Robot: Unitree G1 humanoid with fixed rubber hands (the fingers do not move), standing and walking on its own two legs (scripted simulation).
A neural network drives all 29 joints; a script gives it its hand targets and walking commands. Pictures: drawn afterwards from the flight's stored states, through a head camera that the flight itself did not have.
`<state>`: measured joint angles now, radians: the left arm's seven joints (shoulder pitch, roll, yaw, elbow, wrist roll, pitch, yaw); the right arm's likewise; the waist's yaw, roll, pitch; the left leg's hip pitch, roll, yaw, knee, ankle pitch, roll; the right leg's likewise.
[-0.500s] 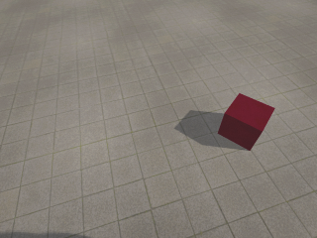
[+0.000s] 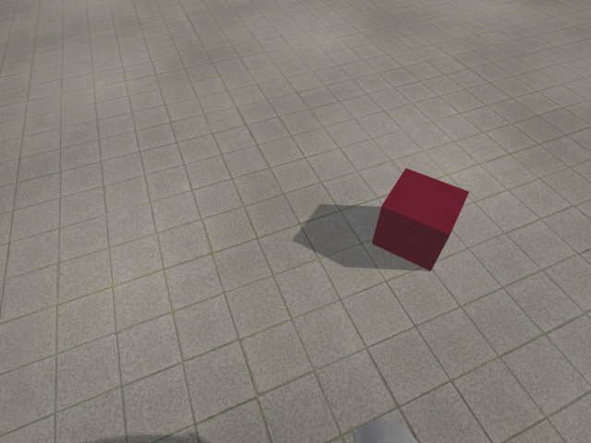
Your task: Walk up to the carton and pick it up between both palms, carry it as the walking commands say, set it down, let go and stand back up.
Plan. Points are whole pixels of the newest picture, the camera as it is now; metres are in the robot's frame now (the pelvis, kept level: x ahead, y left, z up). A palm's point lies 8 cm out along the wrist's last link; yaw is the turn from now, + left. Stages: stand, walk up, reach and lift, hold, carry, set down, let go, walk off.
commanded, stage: walk up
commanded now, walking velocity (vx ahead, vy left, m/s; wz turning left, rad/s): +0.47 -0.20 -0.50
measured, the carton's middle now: (418, 219) +0.98 -0.45 -0.65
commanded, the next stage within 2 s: none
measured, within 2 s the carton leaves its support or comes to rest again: neither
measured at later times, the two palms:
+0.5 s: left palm out of the picture +0.13 +0.10 -0.13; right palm (532, 355) +0.26 -0.35 -0.12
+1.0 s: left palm (265, 219) +0.57 +0.11 -0.14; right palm (507, 340) +0.28 -0.31 -0.11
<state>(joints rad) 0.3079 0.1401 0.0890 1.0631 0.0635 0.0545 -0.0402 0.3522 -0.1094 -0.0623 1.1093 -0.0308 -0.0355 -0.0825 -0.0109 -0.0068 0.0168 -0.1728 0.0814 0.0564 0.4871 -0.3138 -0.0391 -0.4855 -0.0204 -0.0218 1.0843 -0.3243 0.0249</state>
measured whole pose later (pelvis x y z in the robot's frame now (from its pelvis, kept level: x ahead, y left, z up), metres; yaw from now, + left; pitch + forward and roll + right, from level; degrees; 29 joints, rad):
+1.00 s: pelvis +0.41 -0.10 +0.01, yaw -17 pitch +1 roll -2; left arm 0.14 0.23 0.10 0.99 0.04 0.02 -0.04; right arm 0.40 -0.15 -0.06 1.07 -0.04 -0.07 -0.02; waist -0.05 -0.05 0.06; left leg -0.20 0.08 0.18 0.45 -0.26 0.03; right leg -0.62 -0.08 -0.04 1.05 -0.18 0.04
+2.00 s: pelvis +0.60 -0.18 +0.01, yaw -17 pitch -1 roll +0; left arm 0.28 0.11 0.00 1.19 0.01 -0.01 0.05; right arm 0.21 -0.13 -0.03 1.15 0.01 -0.01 -0.04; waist -0.01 -0.03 0.05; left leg -0.15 -0.01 0.13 0.37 -0.20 0.05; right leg -0.03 -0.09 -0.13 0.33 -0.27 0.06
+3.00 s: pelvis +0.62 -0.29 +0.01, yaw -24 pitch -1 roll +0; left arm 0.24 0.13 0.03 1.13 0.02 0.00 0.02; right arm 0.24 -0.14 -0.01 1.14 -0.01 -0.01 -0.03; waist 0.02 0.00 0.02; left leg -0.09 0.02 0.07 0.36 -0.25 0.00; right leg -0.17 -0.04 -0.11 0.38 -0.19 0.00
